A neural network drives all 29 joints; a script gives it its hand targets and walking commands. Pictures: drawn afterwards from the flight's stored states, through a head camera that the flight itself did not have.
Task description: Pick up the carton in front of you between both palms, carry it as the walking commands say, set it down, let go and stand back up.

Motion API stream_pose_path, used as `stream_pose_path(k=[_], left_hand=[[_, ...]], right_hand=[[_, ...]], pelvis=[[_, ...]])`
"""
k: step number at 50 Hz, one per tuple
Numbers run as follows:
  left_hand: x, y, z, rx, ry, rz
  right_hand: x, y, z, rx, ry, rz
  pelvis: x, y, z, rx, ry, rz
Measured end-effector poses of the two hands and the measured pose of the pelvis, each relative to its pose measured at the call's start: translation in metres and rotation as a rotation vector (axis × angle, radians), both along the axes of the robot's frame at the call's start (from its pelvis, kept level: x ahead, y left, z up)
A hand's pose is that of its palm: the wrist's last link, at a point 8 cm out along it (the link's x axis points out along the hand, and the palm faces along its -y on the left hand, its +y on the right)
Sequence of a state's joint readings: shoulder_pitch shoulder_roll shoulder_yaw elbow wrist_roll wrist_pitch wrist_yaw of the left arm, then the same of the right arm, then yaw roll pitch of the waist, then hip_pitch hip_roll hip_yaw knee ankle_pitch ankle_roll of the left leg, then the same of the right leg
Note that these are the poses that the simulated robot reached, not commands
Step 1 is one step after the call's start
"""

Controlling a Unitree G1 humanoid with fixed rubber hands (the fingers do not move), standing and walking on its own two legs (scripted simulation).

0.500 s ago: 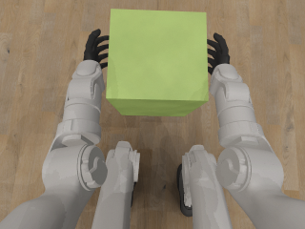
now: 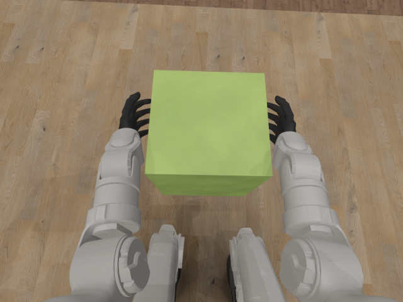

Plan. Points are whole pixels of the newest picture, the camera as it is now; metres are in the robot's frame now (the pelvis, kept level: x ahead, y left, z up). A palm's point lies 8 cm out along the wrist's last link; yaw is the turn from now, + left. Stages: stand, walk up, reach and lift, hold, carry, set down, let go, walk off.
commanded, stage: reach and lift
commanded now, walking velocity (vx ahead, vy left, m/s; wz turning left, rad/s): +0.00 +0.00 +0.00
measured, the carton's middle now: (206, 143) +0.46 +0.02 -0.11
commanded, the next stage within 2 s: hold in 1.84 s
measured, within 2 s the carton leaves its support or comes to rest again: neither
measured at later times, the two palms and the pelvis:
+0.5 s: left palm (97, 125) +0.38 +0.16 +0.12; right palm (330, 130) +0.39 -0.14 +0.12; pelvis +0.05 +0.00 +0.14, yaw +0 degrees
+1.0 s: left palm (51, 112) +0.35 +0.15 +0.22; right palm out of the picture +0.35 -0.15 +0.23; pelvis +0.05 +0.00 +0.20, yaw +0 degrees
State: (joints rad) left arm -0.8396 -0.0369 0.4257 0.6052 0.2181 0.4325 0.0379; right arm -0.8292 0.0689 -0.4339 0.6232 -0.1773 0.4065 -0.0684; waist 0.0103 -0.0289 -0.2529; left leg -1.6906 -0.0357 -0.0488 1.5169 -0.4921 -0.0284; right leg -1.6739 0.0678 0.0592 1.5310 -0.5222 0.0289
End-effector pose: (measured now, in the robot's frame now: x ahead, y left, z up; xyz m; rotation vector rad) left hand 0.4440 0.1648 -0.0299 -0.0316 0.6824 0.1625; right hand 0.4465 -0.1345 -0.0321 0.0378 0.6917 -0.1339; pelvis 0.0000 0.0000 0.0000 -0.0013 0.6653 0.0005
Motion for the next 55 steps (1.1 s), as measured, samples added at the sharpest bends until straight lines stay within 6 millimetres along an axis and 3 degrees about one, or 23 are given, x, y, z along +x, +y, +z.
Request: stream_pose_path(k=[11, 23, 31, 40, 45, 55], left_hand=[[-0.028, 0.001, 0.067, -0.005, 0.013, 0.002], [-0.055, -0.004, 0.139, -0.01, -0.014, 0.002], [-0.072, -0.006, 0.188, -0.011, -0.019, 0.007], [-0.086, -0.009, 0.24, 0.0, -0.047, 0.0], [-0.094, -0.011, 0.253, 0.015, -0.03, -0.012], [-0.096, -0.009, 0.255, 0.009, -0.01, -0.016]], right_hand=[[-0.027, 0.001, 0.068, 0.001, 0.012, 0.001], [-0.056, -0.004, 0.14, 0.006, -0.014, -0.006], [-0.07, -0.006, 0.191, -0.002, -0.019, 0.003], [-0.083, -0.009, 0.244, -0.017, -0.048, 0.014], [-0.091, -0.011, 0.257, -0.027, -0.031, 0.024], [-0.093, -0.009, 0.261, -0.048, -0.012, 0.035]], pelvis=[[0.026, 0.0, 0.072, 0.002, -0.12, 0.012], [0.044, 0.001, 0.132, 0.003, -0.3, 0.008], [0.052, -0.001, 0.166, 0.006, -0.459, 0.006], [0.056, -0.003, 0.191, 0.007, -0.625, 0.008], [0.055, -0.003, 0.197, 0.007, -0.694, 0.008], [0.047, -0.003, 0.199, 0.006, -0.744, 0.007]])
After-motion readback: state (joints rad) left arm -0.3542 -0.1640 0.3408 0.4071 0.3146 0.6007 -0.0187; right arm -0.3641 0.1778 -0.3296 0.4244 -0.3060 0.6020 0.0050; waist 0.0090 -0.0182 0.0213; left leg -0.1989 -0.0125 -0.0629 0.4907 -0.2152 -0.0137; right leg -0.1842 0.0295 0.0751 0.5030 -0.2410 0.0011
